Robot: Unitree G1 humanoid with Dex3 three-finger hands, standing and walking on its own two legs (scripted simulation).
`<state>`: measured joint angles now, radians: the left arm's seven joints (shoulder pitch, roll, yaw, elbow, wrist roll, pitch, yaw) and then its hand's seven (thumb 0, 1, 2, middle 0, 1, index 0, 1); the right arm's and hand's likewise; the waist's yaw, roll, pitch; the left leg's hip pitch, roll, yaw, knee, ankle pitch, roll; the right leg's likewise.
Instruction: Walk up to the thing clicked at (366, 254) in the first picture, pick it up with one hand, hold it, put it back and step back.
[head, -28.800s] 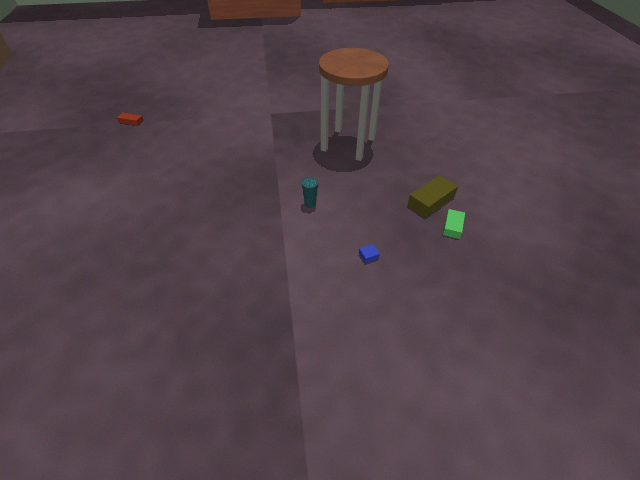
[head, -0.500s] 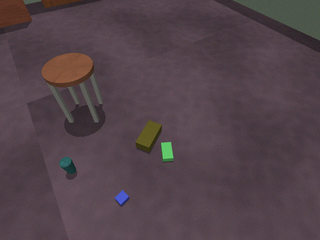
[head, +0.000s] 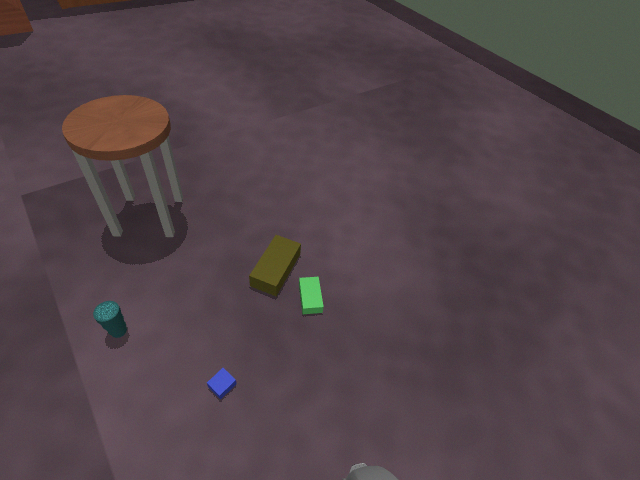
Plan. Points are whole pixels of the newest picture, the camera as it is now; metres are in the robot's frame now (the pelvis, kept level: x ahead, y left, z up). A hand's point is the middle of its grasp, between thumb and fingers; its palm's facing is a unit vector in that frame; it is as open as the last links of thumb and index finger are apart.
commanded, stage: walk up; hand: left
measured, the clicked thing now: (221, 383) +0.53 +0.22 -0.75
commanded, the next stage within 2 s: stand in 1.50 s
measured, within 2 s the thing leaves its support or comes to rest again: neither
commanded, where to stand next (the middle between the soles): +0.15 -0.02 m, yaw +1 degrees
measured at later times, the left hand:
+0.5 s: hand out of the picture +0.16 +0.24 -0.14, palm faces -0.04 -0.89 -0.46, open 7.4 cm
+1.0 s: hand out of the picture +0.07 +0.26 -0.17, palm faces -0.11 -0.92 -0.37, open 7.4 cm
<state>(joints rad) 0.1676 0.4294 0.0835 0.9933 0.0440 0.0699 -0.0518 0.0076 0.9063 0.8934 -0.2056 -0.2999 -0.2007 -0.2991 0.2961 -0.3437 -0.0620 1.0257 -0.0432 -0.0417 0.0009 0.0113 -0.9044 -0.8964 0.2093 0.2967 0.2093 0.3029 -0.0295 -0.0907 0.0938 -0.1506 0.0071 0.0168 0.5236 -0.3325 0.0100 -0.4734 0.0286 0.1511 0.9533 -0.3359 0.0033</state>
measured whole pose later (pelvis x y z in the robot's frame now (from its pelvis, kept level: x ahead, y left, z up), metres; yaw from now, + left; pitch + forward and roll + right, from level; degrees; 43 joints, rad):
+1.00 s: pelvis +0.01 -0.02 -0.02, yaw -5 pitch -3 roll -2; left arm 0.29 0.41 0.08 0.94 0.05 0.02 -0.03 0.01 0.91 0.89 -0.21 -0.30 -0.20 -0.30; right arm 0.23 -0.42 -0.05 0.83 -0.04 -0.01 0.01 0.01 -0.90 -0.90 0.21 0.30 0.21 0.30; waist 0.00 -0.01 0.09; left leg -0.40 0.08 0.01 0.73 -0.31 0.02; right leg -0.20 0.03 -0.01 0.67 -0.43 -0.03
